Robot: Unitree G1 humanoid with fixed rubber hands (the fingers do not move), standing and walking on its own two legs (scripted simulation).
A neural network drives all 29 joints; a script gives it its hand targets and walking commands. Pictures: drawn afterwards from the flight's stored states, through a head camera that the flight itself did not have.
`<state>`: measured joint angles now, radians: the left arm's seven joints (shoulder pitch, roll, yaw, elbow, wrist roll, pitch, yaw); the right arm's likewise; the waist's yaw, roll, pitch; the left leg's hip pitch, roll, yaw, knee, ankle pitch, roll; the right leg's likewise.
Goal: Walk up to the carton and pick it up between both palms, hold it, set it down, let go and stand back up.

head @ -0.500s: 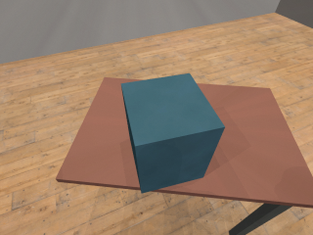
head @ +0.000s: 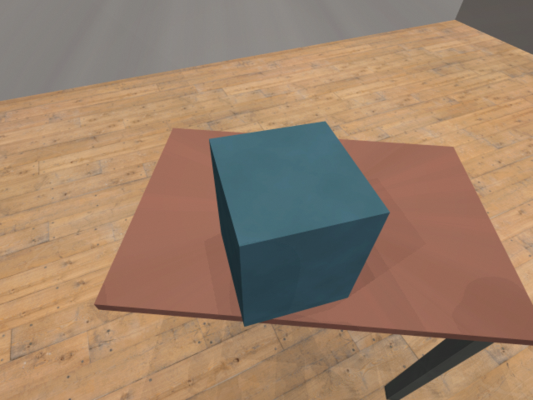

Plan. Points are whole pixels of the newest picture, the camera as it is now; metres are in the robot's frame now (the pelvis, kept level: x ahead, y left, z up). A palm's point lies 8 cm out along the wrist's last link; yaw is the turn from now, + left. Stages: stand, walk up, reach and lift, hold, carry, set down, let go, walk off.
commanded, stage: walk up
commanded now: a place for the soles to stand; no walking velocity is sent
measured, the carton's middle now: (284, 225) +0.40 -0.03 +0.03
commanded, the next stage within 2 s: reach and lift in 0.62 s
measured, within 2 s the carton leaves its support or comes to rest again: neither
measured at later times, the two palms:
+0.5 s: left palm out of the picture -0.01 +0.24 -0.14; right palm out of the picture +0.01 -0.23 -0.13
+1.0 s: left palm out of the picture +0.14 +0.23 -0.08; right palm (429, 380) +0.18 -0.25 -0.08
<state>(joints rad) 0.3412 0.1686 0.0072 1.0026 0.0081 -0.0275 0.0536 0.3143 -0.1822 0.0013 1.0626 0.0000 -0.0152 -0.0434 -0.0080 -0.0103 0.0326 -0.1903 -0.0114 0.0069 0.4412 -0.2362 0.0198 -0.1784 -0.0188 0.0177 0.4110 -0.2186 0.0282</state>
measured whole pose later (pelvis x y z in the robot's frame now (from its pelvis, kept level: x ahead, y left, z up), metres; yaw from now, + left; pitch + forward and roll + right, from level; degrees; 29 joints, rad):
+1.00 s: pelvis -0.01 -0.02 -0.01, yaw +2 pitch -7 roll +0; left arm 0.09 0.18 0.08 0.40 0.13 0.68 -0.01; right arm 0.00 -0.26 0.02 0.72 0.08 0.23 0.03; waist 0.01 -0.02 0.11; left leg -0.13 0.03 0.02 0.54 -0.28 -0.01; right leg -0.11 -0.01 -0.03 0.52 -0.28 0.00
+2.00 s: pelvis +0.01 -0.03 +0.01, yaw +0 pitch -3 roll +0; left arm 0.39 0.11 0.03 0.15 0.02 0.12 0.15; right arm 0.30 -0.30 0.02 0.52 0.17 -0.18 0.16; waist 0.05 -0.03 0.04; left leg -0.08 0.05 0.05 0.33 -0.19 -0.03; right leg -0.09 0.01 -0.01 0.33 -0.20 -0.02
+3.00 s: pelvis +0.01 -0.05 +0.01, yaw +0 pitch -2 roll +0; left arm 0.37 0.03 0.03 -0.24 -0.03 0.21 0.22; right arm 0.28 -0.36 0.07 0.08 0.37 -0.08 0.08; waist 0.05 -0.04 0.05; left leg -0.05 0.07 0.05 0.25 -0.15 -0.06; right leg -0.08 0.04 -0.01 0.30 -0.18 -0.05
